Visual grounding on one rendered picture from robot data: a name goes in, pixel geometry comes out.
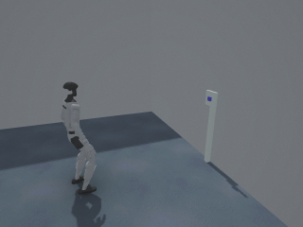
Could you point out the right robot forearm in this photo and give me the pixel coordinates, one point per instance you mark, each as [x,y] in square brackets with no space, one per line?
[79,133]

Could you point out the panel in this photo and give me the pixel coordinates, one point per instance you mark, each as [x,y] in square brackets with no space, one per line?
[211,121]

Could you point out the robot right hand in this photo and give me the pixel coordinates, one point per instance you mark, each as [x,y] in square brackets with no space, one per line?
[88,148]

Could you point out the humanoid robot head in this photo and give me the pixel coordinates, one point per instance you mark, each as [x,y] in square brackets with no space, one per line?
[71,86]

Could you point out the right robot upper arm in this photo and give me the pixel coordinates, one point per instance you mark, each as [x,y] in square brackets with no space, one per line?
[74,107]

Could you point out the left robot upper arm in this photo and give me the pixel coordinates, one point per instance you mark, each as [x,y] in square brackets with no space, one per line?
[62,114]

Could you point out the left robot thigh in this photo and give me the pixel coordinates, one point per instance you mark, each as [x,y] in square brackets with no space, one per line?
[80,156]

